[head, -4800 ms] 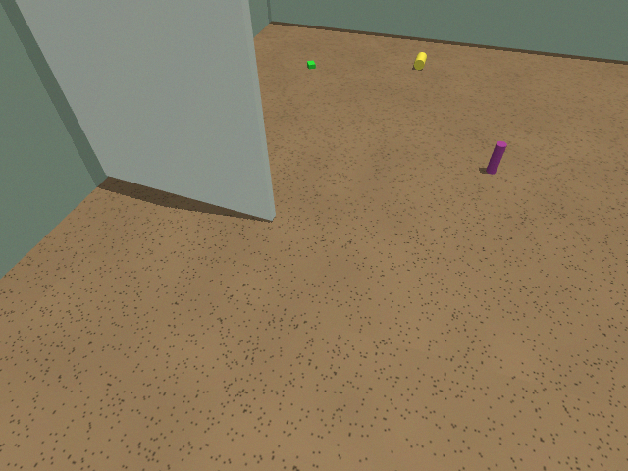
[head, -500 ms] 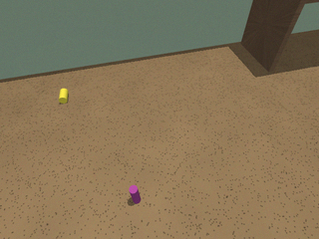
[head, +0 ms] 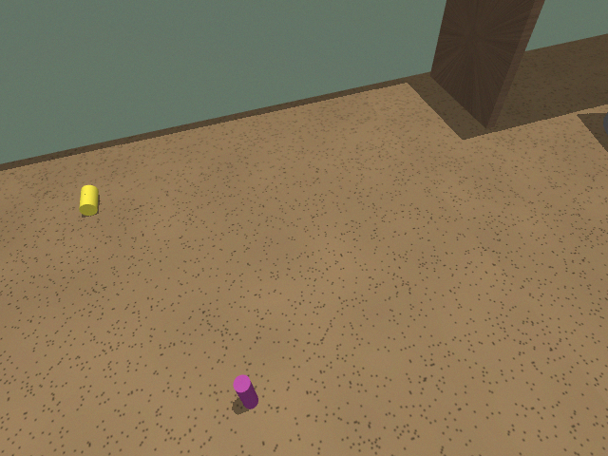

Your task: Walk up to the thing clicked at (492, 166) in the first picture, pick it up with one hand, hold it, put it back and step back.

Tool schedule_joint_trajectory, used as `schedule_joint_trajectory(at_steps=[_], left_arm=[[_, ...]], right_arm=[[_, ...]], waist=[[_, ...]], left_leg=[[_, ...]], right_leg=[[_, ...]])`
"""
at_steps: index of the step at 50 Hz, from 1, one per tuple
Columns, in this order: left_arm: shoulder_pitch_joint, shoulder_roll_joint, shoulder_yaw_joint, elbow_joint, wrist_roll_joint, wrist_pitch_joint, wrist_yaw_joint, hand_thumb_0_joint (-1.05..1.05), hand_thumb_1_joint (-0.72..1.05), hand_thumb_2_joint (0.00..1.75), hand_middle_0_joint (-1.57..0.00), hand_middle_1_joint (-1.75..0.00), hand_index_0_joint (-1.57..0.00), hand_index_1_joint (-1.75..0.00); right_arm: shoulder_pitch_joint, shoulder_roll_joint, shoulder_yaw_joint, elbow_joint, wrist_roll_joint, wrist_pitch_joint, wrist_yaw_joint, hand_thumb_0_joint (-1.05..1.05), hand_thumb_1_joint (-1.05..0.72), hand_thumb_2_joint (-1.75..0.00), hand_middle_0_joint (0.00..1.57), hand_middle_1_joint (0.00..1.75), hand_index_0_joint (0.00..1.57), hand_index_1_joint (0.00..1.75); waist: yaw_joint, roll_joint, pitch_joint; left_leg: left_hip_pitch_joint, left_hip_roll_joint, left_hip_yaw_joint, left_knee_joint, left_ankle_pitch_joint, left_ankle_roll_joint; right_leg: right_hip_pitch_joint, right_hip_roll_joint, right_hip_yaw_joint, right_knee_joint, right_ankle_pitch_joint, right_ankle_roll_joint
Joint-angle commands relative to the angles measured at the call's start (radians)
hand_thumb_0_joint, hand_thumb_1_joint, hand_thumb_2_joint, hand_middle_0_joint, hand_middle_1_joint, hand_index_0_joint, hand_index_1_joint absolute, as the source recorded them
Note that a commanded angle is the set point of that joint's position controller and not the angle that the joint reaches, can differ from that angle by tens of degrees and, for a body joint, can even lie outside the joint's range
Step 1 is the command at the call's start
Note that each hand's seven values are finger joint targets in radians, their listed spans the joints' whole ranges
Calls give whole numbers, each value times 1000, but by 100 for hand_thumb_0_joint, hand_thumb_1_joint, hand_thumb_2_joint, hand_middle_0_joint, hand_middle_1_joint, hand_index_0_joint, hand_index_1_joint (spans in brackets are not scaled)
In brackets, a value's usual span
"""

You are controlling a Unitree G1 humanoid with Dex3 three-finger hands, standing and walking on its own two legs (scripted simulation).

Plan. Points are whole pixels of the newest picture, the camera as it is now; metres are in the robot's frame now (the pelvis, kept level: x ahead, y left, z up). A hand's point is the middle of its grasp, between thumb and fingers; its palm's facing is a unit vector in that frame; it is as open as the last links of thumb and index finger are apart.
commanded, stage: walk up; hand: left
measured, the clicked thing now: (246, 392) +0.42 +0.22 -0.68
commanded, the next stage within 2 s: stand in 1.02 s
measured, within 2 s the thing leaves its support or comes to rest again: neither
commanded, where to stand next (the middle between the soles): +0.08 +0.01 m, yaw +0 degrees
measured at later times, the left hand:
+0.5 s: hand out of the picture +0.11 +0.25 -0.13, palm faces -0.01 -0.95 -0.32, open 7.4 cm
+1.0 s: hand out of the picture +0.10 +0.26 -0.13, palm faces +0.00 -0.95 -0.32, open 7.4 cm
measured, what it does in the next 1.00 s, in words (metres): stands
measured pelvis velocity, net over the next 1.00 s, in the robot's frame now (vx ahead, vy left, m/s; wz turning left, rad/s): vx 0.03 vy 0.01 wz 0.00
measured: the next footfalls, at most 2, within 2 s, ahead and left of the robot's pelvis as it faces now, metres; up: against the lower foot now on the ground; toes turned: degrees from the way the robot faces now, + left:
none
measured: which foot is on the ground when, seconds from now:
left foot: down 0.00-1.00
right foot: down 0.00-1.00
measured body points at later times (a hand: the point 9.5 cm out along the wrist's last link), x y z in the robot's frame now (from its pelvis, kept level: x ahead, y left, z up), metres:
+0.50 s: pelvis +0.02 +0.01 +0.02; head +0.03 +0.01 +0.47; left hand +0.11 +0.30 -0.11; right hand +0.11 -0.30 -0.10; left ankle +0.03 +0.13 -0.72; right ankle +0.05 -0.12 -0.72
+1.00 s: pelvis +0.03 +0.01 +0.03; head +0.04 +0.01 +0.48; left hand +0.10 +0.31 -0.11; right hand +0.11 -0.29 -0.11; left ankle +0.03 +0.13 -0.72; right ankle +0.05 -0.12 -0.72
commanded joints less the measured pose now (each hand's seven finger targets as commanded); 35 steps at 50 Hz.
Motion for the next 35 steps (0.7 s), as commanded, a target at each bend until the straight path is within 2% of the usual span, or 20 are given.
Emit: schedule_joint_trajectory(at_steps=[1, 3, 6, 11, 16, 21, 27, 29, 35], left_arm=[[-65, 239, 50, -22, -9, -26, 11, 0, 90, 90, -20, -30, -20, -30], [-72, 228, 45, -1, -16, -23, 10, 0, 90, 90, -20, -30, -20, -30], [-98, 216, 42, 24, -15, -20, 7, 0, 90, 90, -20, -30, -20, -30], [-136, 205, 36, 65, -15, -12, 2, 0, 90, 90, -20, -30, -20, -30], [-152, 203, 36, 90, -13, -12, -1, 0, 90, 90, -20, -30, -20, -30], [-164, 198, 35, 107, -10, -10, -2, 0, 90, 90, -20, -30, -20, -30], [-149, 195, 37, 118, -6, -12, -1, 0, 90, 90, -20, -30, -20, -30], [-148, 192, 36, 119, -6, -11, -1, 0, 90, 90, -20, -30, -20, -30], [-135, 191, 38, 124, -3, -12, 0, 0, 90, 90, -20, -30, -20, -30]], right_arm=[[-46, -217, -40, -8, -3, -31, -15, 0, -90, -90, 20, 30, 20, 30], [-67, -216, -33, 16, -2, -33, -14, 0, -90, -90, 20, 30, 20, 30], [-80, -215, -29, 45, -4, -36, -15, 0, -90, -90, 20, 30, 20, 30], [-120, -213, -27, 81, -9, -35, -15, 0, -90, -90, 20, 30, 20, 30], [-128, -204, -26, 99, -9, -37, -15, 0, -90, -90, 20, 30, 20, 30], [-134, -202, -29, 113, -11, -32, -16, 0, -90, -90, 20, 30, 20, 30], [-137, -203, -34, 113, -11, -31, -16, 0, -90, -90, 20, 30, 20, 30], [-140, -198, -32, 114, -12, -29, -16, 0, -90, -90, 20, 30, 20, 30], [-134, -195, -36, 114, -13, -26, -15, 0, -90, -90, 20, 30, 20, 30]], waist=[[0, -71, -137], [13, -34, -132], [14, -31, -156], [15, -17, -132], [9, -14, -152], [3, -22, -142], [2, -23, -162], [1, -25, -136], [0, -29, -132]], left_leg=[[53, 76, -114, -189, 75, 66], [61, 86, -123, -222, 96, 65], [77, 97, -122, -256, 139, 63], [91, 98, -123, -327, 109, 52], [145, 96, -104, -346, 160, 42], [153, 97, -102, -373, 135, 37], [192, 102, -97, -372, 173, 38], [176, 96, -97, -384, 134, 35], [179, 96, -101, -394, 126, 35]], right_leg=[[78, -114, 153, -204, 109, -62], [95, -103, 134, -217, 119, -54], [155, -98, 119, -244, 151, -47], [175, -99, 111, -306, 142, -34], [193, -105, 107, -345, 183, -25], [192, -103, 106, -371, 166, -20], [204, -106, 102, -384, 195, -18], [186, -105, 106, -398, 174, -12], [191, -104, 104, -403, 164, -10]])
